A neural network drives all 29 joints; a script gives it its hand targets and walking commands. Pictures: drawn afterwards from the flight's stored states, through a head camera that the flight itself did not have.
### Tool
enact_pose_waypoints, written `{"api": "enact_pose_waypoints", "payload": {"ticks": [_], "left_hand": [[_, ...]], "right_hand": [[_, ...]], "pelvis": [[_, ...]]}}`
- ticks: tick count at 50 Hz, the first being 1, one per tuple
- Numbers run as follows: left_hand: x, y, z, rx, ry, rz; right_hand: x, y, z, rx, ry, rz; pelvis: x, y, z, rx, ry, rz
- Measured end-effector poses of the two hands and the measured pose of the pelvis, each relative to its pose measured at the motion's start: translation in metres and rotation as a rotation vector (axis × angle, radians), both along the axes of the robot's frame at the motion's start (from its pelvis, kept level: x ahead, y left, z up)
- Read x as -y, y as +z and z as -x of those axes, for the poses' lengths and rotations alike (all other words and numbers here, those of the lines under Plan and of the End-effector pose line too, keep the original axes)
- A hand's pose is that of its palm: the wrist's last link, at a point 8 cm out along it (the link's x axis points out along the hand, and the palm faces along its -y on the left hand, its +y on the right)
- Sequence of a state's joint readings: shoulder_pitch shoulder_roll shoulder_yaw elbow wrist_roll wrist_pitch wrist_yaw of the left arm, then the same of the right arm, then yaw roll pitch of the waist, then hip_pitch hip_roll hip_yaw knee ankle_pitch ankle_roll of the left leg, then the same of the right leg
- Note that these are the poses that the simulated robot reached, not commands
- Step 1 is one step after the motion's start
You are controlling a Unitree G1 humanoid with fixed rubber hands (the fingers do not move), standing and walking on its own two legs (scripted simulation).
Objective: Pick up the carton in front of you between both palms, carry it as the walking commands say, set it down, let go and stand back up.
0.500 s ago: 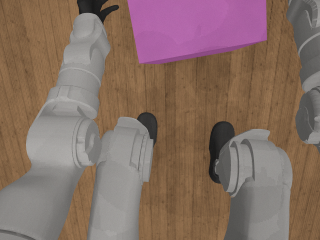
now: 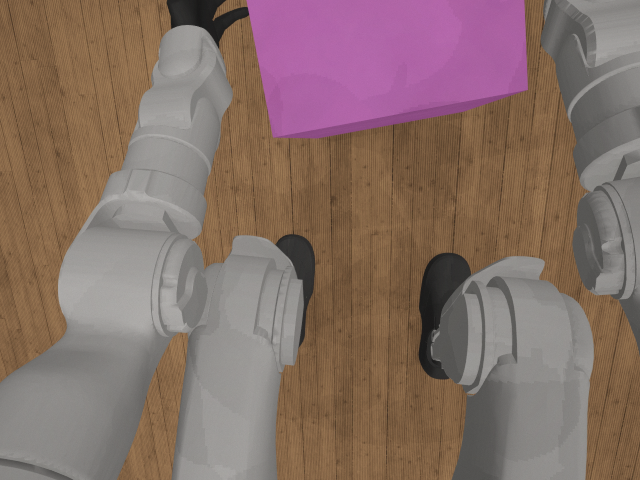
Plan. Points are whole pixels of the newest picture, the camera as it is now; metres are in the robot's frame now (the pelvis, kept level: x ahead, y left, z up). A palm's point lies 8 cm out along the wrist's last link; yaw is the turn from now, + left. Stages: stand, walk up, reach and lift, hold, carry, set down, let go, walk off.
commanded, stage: reach and lift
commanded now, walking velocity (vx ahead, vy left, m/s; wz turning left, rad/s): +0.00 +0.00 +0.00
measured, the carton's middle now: (377, 26) +0.54 -0.01 -0.25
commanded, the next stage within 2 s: none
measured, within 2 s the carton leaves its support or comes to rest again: leaves its support in 0.34 s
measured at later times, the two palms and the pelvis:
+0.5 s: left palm (198, 4) +0.53 +0.14 -0.12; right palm out of the picture +0.55 -0.16 -0.15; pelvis +0.01 +0.00 +0.00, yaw -2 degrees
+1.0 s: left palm out of the picture +0.49 +0.14 +0.06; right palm out of the picture +0.50 -0.16 +0.05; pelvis +0.00 +0.01 +0.12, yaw -4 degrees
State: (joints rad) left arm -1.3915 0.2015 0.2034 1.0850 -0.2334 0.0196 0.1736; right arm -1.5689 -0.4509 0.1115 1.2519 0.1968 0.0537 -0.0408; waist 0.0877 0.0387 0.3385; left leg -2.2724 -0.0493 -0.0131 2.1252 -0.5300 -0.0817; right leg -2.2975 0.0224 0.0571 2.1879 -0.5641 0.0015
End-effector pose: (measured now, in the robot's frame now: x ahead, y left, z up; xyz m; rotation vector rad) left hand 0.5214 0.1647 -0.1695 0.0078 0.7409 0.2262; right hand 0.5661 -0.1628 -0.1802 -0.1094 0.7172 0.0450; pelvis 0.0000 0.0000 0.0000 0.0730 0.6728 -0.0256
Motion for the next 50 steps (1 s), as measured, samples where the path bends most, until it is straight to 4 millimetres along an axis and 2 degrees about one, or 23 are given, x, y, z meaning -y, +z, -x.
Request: {"api": "enact_pose_waypoints", "payload": {"ticks": [3,15,19,22,25,29,33,37,42,50], "left_hand": [[0.013,0.003,-0.005,0.008,-0.020,0.013],[0.014,0.006,-0.015,-0.024,0.011,0.037],[0.016,0.015,-0.017,-0.005,0.026,0.046],[0.020,0.027,-0.014,0.030,0.046,0.054],[0.024,0.046,-0.006,0.069,0.067,0.067],[0.030,0.083,0.005,0.111,0.059,0.080],[0.035,0.123,0.014,0.108,0.039,0.086],[0.034,0.157,0.023,0.083,0.025,0.078],[0.029,0.190,0.029,0.075,0.015,0.063],[0.027,0.233,0.030,0.094,-0.002,0.058]], "right_hand": [[-0.011,0.001,0.001,0.002,0.009,-0.006],[-0.012,0.005,-0.003,-0.053,0.019,0.009],[-0.010,0.005,0.003,-0.048,0.004,0.006],[-0.009,0.013,0.010,-0.040,-0.021,0.012],[-0.006,0.034,0.015,-0.012,-0.042,0.000],[0.001,0.080,0.024,0.026,-0.076,-0.016],[0.006,0.126,0.037,0.022,-0.108,-0.018],[0.005,0.163,0.048,0.000,-0.118,-0.011],[0.000,0.196,0.055,-0.007,-0.118,-0.006],[-0.001,0.233,0.064,0.012,-0.143,-0.019]], "pelvis": [[-0.001,0.001,0.002,0.008,0.001,0.001],[0.001,-0.005,-0.006,0.001,-0.002,0.000],[0.002,-0.006,-0.011,-0.018,-0.002,0.002],[0.001,-0.004,-0.012,-0.028,-0.010,0.005],[-0.001,0.000,-0.012,-0.038,-0.019,0.011],[-0.005,0.012,-0.008,-0.043,-0.032,0.017],[-0.008,0.032,-0.002,-0.047,-0.045,0.020],[-0.010,0.056,0.002,-0.057,-0.053,0.022],[-0.010,0.084,0.004,-0.068,-0.052,0.025],[-0.011,0.119,-0.003,-0.084,-0.041,0.036]]}}
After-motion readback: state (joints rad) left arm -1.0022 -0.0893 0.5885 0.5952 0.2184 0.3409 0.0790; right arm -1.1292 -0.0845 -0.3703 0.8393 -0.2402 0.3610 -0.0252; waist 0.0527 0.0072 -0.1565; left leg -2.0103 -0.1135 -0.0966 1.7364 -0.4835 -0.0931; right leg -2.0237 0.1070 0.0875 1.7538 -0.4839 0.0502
